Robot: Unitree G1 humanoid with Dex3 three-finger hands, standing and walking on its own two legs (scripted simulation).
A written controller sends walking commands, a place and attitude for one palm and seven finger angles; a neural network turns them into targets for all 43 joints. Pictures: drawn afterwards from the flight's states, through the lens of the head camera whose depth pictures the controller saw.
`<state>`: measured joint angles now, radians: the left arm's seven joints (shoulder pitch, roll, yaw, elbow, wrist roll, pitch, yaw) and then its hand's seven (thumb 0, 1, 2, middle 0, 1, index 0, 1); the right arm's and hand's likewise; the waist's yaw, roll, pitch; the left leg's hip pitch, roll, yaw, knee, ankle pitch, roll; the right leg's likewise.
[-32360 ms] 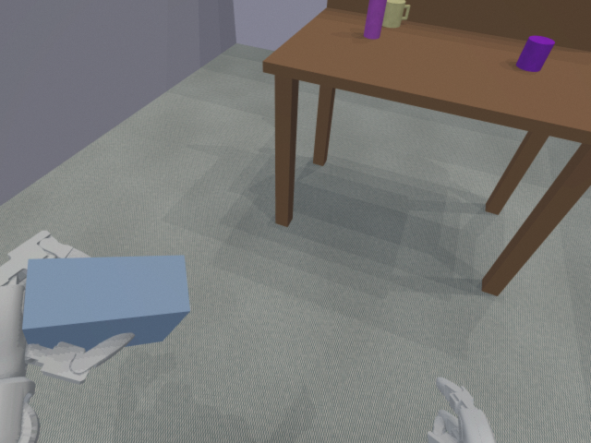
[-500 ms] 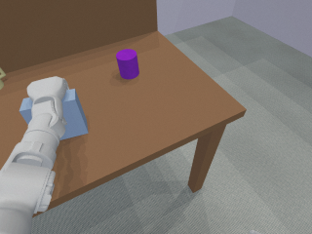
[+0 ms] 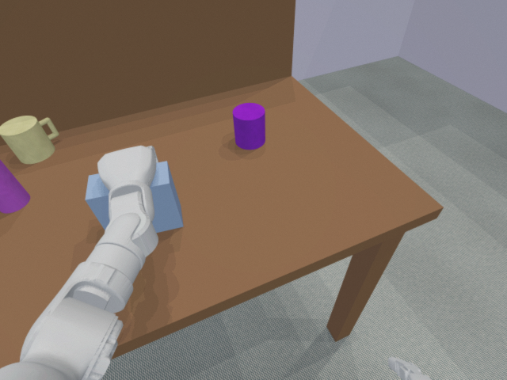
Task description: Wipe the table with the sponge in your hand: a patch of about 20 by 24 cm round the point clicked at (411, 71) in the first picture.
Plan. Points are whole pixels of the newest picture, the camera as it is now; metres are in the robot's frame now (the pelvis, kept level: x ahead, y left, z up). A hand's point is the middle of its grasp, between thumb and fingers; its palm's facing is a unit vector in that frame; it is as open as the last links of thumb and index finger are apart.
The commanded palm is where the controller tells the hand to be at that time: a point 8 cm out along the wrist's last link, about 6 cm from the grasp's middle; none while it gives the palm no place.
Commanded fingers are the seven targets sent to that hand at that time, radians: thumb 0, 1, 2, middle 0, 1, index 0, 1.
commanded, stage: wipe back along the third lane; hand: left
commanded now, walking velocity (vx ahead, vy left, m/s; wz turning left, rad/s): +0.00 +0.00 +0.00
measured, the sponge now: (142, 211) +0.40 +0.24 +0.04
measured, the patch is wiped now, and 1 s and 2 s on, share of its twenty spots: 1.00 1.00 1.00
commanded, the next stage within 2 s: slide back across to the middle lane in 1.20 s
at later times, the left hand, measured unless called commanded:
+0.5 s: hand (144, 206) +0.36 +0.21 +0.10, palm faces +0.10 -0.05 -0.99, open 9.7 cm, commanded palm +0.31 +0.18 +0.12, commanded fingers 0.00 0.10 1.30 -1.20 -1.60 -1.20 -1.60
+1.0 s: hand (156, 242) +0.29 +0.17 +0.10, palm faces +0.11 -0.07 -0.99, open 9.7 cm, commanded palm +0.25 +0.16 +0.12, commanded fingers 0.00 0.10 1.30 -1.20 -1.60 -1.20 -1.60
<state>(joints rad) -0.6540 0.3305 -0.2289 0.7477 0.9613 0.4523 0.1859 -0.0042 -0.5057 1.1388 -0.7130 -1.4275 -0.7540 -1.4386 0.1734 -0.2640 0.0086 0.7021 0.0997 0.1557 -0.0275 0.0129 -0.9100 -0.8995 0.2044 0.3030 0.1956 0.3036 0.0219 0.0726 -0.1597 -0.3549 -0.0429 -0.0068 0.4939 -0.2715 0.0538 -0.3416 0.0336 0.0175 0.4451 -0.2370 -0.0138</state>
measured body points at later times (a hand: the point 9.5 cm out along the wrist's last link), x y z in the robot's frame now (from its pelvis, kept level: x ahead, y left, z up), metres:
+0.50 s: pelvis +0.02 +0.00 +0.00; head +0.00 -0.03 +0.45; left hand +0.35 +0.21 +0.15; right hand +0.27 -0.19 -0.08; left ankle -0.02 +0.08 -0.74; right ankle -0.01 -0.12 -0.74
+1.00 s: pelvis -0.01 -0.04 +0.00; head -0.05 -0.09 +0.44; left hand +0.28 +0.17 +0.15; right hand +0.23 -0.25 -0.08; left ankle -0.02 +0.08 -0.74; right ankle -0.01 -0.12 -0.74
